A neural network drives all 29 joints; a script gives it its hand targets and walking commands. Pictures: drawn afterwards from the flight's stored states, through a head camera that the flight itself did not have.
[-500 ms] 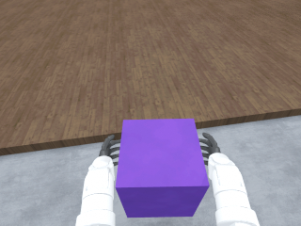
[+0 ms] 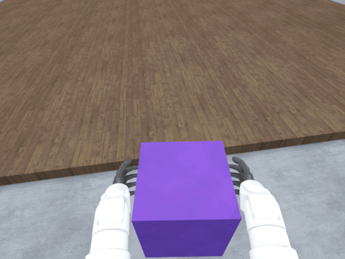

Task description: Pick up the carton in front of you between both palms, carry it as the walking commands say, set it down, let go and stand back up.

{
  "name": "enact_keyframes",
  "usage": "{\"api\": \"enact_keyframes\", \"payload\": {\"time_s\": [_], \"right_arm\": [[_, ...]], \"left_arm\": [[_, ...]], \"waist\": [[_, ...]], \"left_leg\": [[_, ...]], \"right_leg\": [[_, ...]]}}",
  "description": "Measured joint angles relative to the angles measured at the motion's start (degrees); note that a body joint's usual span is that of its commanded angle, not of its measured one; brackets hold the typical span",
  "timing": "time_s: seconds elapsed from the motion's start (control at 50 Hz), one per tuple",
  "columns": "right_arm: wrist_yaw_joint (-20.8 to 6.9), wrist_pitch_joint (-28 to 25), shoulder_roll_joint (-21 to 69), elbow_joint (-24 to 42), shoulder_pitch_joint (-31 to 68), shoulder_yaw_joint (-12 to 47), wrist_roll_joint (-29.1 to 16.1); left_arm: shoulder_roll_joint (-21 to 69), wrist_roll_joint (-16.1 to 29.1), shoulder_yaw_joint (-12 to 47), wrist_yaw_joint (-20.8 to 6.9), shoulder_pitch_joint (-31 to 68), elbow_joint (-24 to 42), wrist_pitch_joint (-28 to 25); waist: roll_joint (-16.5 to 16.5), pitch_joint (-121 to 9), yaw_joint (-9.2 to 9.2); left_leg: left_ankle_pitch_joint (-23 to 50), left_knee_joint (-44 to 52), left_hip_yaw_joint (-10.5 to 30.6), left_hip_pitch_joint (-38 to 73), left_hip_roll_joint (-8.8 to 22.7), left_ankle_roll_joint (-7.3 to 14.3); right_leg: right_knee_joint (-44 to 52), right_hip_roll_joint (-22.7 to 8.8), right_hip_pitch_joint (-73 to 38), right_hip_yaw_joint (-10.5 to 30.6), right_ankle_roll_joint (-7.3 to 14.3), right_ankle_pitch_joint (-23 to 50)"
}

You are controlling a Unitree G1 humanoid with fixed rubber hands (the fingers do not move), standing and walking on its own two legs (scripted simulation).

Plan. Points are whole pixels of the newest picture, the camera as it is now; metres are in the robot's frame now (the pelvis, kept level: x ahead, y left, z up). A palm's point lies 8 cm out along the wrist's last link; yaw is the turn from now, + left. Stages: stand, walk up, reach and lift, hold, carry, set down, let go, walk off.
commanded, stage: reach and lift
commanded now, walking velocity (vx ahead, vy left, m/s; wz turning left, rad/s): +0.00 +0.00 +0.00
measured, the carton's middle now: (182, 201) +0.29 +0.00 -0.04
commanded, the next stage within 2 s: hold in 0.06 s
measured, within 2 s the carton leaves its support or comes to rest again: neither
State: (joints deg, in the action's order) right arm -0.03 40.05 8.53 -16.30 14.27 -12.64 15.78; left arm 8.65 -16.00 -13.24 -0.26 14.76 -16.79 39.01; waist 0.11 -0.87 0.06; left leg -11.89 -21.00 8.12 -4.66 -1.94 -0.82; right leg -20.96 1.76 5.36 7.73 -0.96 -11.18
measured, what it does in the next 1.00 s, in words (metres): stands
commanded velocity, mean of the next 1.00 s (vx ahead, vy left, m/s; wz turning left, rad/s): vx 0.15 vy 0.00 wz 0.00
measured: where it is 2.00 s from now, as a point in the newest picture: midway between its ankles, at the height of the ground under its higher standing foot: (173, 214)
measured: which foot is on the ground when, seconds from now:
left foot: down 0.00-1.00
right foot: down 0.00-1.00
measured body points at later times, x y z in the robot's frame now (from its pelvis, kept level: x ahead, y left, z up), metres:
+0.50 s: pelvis -0.01 +0.00 +0.00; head -0.06 +0.00 +0.45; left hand +0.29 +0.15 +0.04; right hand +0.29 -0.15 +0.04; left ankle +0.00 +0.13 -0.75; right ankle +0.01 -0.13 -0.75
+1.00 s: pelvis +0.04 +0.01 -0.02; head -0.01 +0.02 +0.43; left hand +0.33 +0.17 +0.07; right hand +0.34 -0.13 +0.07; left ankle +0.00 +0.14 -0.75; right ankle +0.01 -0.13 -0.74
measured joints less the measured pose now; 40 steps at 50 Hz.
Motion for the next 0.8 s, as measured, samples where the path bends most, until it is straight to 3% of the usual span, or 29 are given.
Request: {"api": "enact_keyframes", "payload": {"time_s": [0.22, 0.72, 0.8], "right_arm": [[0.2, 3.0, -0.2, 4.1, -0.7, 1.2, -1.0], [-0.7, 3.8, 0.6, 1.7, 2.7, -1.5, 0.9], [-0.3, 4.4, 0.4, 3.3, 1.6, -0.4, 0.0]], "left_arm": [[-0.2, 1.1, 1.2, 0.3, -0.7, 4.2, 3.1], [0.6, -1.0, -1.6, -0.8, 2.5, 1.9, 3.7], [0.3, 0.0, -0.3, -0.2, 1.4, 3.5, 4.4]], "waist": [[0.0, 0.0, -0.1], [0.0, 1.5, -0.09], [0.0, -2.4, 0.15]], "left_leg": [[0.7, 1.3, -0.1, 2.0, 0.1, 0.0], [0.7, 0.0, -0.2, 1.7, 0.2, -0.1], [-4.2, -5.1, -1.7, -4.0, 0.7, -0.1]], "right_leg": [[1.2, -0.1, -1.9, 0.0, 0.0, 0.7], [0.1, 0.0, -1.8, -0.5, 0.1, 0.7], [-4.7, -0.6, 3.6, -2.2, 0.1, -3.7]]}}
